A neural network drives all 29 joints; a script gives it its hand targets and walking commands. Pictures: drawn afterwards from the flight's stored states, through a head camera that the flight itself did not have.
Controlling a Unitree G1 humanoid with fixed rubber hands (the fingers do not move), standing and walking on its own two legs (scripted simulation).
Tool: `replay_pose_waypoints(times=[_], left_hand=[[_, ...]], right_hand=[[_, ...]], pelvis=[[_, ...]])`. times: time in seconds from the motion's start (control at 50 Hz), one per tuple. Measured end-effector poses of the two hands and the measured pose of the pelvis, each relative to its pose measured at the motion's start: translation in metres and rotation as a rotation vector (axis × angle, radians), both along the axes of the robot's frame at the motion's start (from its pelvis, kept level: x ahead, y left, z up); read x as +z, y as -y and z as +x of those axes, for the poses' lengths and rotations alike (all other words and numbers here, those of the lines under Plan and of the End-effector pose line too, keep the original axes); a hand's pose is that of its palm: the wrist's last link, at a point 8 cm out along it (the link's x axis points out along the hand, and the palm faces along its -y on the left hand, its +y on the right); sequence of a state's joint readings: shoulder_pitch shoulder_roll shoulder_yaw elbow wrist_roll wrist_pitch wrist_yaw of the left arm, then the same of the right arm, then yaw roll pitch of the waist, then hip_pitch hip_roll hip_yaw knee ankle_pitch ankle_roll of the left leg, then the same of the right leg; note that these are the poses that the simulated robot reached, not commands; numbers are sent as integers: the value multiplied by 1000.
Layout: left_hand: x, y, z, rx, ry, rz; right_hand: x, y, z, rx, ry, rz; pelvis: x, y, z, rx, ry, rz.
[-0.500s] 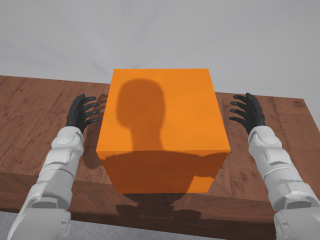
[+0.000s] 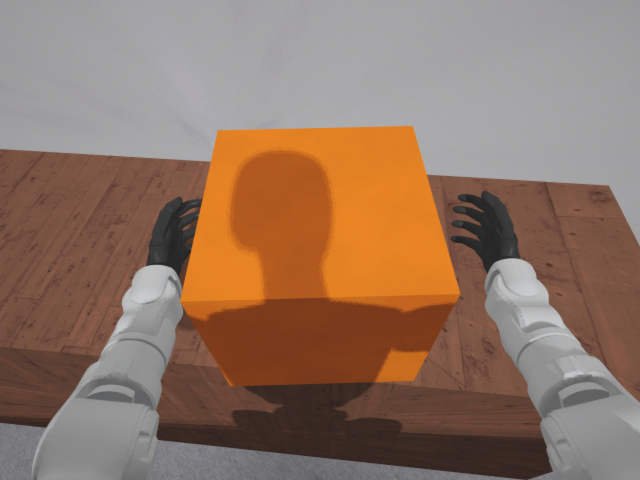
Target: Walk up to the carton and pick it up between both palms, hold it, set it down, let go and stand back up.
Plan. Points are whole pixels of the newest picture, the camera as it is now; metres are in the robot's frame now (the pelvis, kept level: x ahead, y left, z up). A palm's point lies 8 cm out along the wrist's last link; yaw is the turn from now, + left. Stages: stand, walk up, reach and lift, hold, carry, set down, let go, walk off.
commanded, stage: reach and lift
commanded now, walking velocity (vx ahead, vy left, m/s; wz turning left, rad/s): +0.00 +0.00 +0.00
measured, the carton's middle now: (318, 259) +0.41 +0.02 +0.02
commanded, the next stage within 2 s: none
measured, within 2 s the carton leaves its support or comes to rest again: leaves its support in 1.80 s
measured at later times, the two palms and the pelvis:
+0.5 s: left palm (184, 263) +0.40 +0.19 +0.05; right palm (461, 257) +0.39 -0.17 +0.05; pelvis +0.00 +0.00 +0.00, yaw +0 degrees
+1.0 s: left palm (188, 265) +0.39 +0.19 +0.05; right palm (461, 258) +0.39 -0.17 +0.05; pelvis +0.00 +0.00 +0.00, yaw +0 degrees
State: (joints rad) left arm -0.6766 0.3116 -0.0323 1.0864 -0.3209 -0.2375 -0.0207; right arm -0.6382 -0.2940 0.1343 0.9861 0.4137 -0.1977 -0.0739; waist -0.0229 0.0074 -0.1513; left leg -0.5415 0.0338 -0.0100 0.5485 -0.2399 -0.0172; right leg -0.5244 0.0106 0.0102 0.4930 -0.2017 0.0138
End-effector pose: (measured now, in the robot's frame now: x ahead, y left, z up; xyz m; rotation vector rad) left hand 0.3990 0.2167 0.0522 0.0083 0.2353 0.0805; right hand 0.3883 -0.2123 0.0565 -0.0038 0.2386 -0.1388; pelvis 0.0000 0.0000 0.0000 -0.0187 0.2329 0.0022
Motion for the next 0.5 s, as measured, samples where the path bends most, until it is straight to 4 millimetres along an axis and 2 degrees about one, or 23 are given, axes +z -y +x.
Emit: replay_pose_waypoints(times=[0.18,0.34,0.5], left_hand=[[1,18,1,-8,24,-19],[-2,21,-1,26,21,-11],[-4,22,-4,29,8,-4]], right_hand=[[1,-25,2,32,-2,7],[-8,-48,2,43,-25,18],[-7,-46,1,7,-9,14]], pelvis=[[-2,0,-3,-2,-12,1],[-3,0,-5,6,-10,-4],[-2,-1,-4,11,-3,-10]])
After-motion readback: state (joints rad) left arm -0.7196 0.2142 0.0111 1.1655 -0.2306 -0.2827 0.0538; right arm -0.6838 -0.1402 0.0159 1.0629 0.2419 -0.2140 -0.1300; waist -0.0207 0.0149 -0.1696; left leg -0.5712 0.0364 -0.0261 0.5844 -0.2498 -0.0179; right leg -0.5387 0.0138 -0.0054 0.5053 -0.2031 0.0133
